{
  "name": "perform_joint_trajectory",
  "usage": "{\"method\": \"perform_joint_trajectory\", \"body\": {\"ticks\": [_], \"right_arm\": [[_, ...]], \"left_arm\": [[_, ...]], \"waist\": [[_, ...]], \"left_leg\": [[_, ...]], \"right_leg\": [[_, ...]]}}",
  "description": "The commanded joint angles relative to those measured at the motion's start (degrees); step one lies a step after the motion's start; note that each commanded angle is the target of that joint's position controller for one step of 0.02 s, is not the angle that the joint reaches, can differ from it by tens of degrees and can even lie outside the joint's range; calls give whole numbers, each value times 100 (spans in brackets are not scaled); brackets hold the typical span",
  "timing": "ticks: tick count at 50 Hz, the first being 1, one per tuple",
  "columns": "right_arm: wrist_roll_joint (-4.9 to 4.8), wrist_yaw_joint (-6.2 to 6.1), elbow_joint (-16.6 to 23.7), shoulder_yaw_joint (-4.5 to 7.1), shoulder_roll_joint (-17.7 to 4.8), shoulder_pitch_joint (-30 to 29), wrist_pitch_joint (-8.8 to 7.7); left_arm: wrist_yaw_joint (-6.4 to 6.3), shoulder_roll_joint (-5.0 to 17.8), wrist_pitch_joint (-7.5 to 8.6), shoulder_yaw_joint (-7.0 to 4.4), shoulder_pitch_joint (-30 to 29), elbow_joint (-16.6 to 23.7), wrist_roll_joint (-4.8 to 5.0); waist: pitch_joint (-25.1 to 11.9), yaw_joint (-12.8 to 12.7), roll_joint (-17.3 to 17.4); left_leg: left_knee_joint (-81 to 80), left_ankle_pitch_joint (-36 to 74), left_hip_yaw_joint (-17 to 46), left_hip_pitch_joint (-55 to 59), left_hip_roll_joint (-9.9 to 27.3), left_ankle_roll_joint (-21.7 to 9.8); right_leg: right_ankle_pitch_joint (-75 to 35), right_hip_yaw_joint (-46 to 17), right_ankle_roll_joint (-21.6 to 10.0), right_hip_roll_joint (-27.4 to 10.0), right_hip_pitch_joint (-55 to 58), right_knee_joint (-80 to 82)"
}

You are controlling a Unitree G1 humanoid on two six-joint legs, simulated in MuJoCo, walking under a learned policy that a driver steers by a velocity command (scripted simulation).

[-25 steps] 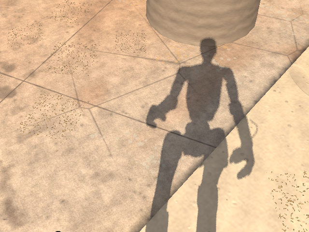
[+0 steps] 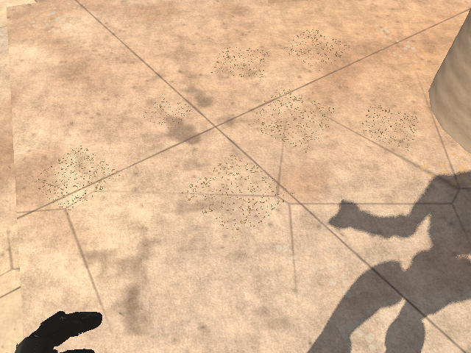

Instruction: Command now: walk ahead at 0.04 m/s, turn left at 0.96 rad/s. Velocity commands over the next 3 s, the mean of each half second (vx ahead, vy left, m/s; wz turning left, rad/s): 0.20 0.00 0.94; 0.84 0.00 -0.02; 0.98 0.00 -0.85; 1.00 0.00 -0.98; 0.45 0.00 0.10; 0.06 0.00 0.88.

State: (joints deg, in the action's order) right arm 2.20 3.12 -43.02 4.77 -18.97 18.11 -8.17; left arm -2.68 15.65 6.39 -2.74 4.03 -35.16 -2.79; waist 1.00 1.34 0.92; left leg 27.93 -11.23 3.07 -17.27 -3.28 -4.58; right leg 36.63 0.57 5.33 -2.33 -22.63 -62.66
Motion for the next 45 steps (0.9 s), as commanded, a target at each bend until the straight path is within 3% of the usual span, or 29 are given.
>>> {"method": "perform_joint_trajectory", "body": {"ticks": [1,4,8,11,13,14,15,16,17,18,19,20,21,22,24,25,26,28,31,34,35,37,39,40,41,42,43,44,45], "right_arm": [[-70,-68,478,71,-615,-123,90],[13,-7,763,82,-776,-481,93],[18,102,1015,145,-901,-228,44],[-40,156,1126,167,-881,-12,142],[-62,164,1170,119,-837,-105,244],[-88,157,1218,98,-767,-259,304],[-77,168,1253,12,-601,-411,350],[-4,160,1274,-86,-369,-426,374],[63,130,1337,-214,21,-465,342],[316,174,1384,-288,218,-531,325],[370,113,1139,-262,-51,-645,349],[314,-8,885,-200,-181,-478,383],[292,-55,757,-185,-209,-476,406],[306,-41,770,-217,-121,-610,406],[207,162,757,-283,-16,-1069,367],[-135,144,1123,-55,-463,-1651,644],[-167,175,1087,-102,-318,-1570,764],[-141,179,983,-68,-273,-1510,840],[-101,171,996,-1,-284,-2018,770],[-2,199,1028,-50,-196,-2469,716],[0,251,1080,-121,-104,-2691,690],[22,306,1045,-182,43,-3008,657],[8,180,869,-159,-85,-2790,673],[9,86,733,-122,-212,-2438,645],[19,-22,518,-65,-372,-1921,598],[14,-119,148,12,-581,-967,557],[29,-218,-278,122,-810,303,505],[119,-266,-510,123,-1024,977,455],[108,-314,-516,161,-1404,1573,462]], "left_arm": [[-75,685,1,-133,49,451,-39],[-27,652,-173,-72,457,331,12],[94,455,-389,56,447,190,34],[82,579,-325,37,335,167,123],[109,581,-282,31,415,165,139],[134,644,-238,12,695,95,118],[151,659,-188,0,830,48,59],[150,740,-119,-26,1361,-97,-6],[126,941,5,-62,2133,-268,-20],[161,1149,84,-46,1862,-291,-99],[174,797,123,64,1142,-208,51],[177,488,151,148,646,-56,229],[154,245,175,260,600,-35,232],[129,220,188,323,794,-149,189],[59,385,202,294,1237,-290,36],[201,1411,-4,-171,2317,-830,242],[266,1393,-103,-192,2421,-948,240],[316,1023,-99,-145,2445,-1005,214],[301,542,-19,-82,2782,-1302,186],[224,677,13,-155,2986,-1495,148],[210,591,10,-145,2927,-1589,176],[180,621,-89,-132,2908,-1725,254],[117,939,-176,-202,2772,-1770,253],[95,1055,-223,-216,2736,-1803,217],[51,1155,-306,-245,2790,-1867,182],[15,1229,-404,-269,2793,-1895,107],[17,1143,-437,-272,2624,-1858,82],[78,313,-361,-143,2593,-1749,10],[70,93,-192,-100,2967,-1524,370]], "waist": [[-606,-384,184],[-606,-595,189],[-513,-246,343],[-518,23,475],[-618,-31,442],[-693,-180,336],[-546,-303,177],[-468,-486,-168],[-602,-702,-633],[-134,-474,-1053],[225,-252,-562],[75,-175,-610],[-37,-205,-627],[-35,-238,-568],[232,-565,-419],[744,-672,558],[844,-595,145],[693,-552,-505],[768,-649,-577],[775,-737,-664],[977,-687,-527],[1067,-786,-539],[960,-657,-646],[758,-448,-631],[408,-250,-681],[-226,113,-530],[-834,691,-369],[-1369,538,420],[-2345,533,1895]], "left_leg": [[-976,3655,2039,734,1505,-1430],[-1109,2856,1973,59,1188,-1302],[-883,1544,2537,84,1042,-1220],[-591,1406,3242,618,1163,-1285],[-281,1825,3436,681,1082,-1242],[-216,703,3459,380,904,-1103],[-160,-1038,3468,-370,577,-903],[383,-2376,3304,-1385,184,-577],[1664,-2697,2469,-2684,-391,-101],[2582,-2015,1656,-3846,-530,305],[3146,-1235,1479,-4149,128,389],[3588,-856,977,-3818,164,564],[3905,-576,687,-3507,306,682],[3975,-327,502,-3268,429,711],[3927,119,190,-3200,567,764],[3332,612,554,-3085,499,522],[3046,734,561,-3106,338,430],[3185,1055,498,-3289,320,289],[2490,1486,639,-3535,434,248],[1761,1465,261,-3463,520,196],[841,1743,6,-3024,750,228],[32,2050,-331,-1740,708,224],[-216,1618,-383,-1180,611,151],[-429,1326,-333,-806,562,73],[-514,978,-322,-257,499,18],[-635,770,-334,881,475,-20],[-416,794,-148,2704,807,-14],[1025,611,638,4502,1640,369],[1118,2604,2044,5524,2856,382]], "right_leg": [[-561,-738,-9,-70,-871,-511],[-1237,-582,95,113,-168,413],[-1664,-537,91,286,207,1698],[-1664,-573,-1,397,31,2395],[-1909,-461,-141,520,280,2941],[-2095,-436,-285,442,795,3422],[-2044,-518,-524,316,1440,3764],[-1713,-1242,-1099,-312,2338,4055],[-1050,-2613,-2212,-1365,3361,4476],[290,-4514,-2918,-2268,3205,5335],[679,-4185,-2521,-2264,2829,5541],[281,-3230,-2074,-1838,2610,5441],[-212,-2498,-1768,-1469,2392,5380],[-637,-1957,-1603,-1232,2181,5400],[-1369,-1331,-1632,-1084,1934,5598],[-1580,-1256,-1435,-1313,1526,5808],[-1713,-1043,-1340,-1217,1653,5812],[-2403,-671,-1367,-1199,2116,5678],[-2829,-341,-1379,-1161,2734,5549],[-3237,-101,-1317,-1216,3226,5488],[-3041,7,-1286,-1016,2937,5608],[-3652,5,-1318,-984,2461,5646],[-4954,-54,-1375,-1137,2724,5193],[-5832,-68,-1368,-1167,2960,4625],[-6506,-117,-1371,-1193,3121,3789],[-6383,-27,-1364,-1052,2903,2436],[-5166,-14,-1351,-696,1648,642],[-202,-438,-1410,-259,-574,-1386],[472,-659,-1386,121,-1865,-3048]]}}
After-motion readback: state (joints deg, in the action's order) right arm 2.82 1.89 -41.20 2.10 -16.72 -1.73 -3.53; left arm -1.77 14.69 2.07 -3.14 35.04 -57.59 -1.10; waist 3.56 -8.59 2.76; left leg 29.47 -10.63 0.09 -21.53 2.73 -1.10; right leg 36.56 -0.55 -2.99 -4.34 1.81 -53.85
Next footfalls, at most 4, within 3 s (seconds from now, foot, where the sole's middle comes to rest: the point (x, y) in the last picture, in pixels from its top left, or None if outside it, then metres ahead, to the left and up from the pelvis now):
0.32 right None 0.12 -0.14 -0.78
0.88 left None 0.29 0.31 -0.86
1.30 right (110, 304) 0.68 0.40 -0.86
1.68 left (80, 203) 1.08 0.57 -0.86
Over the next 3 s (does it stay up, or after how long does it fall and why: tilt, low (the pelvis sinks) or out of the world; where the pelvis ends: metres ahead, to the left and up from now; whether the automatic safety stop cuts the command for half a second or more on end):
stays up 1.59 0.14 -0.09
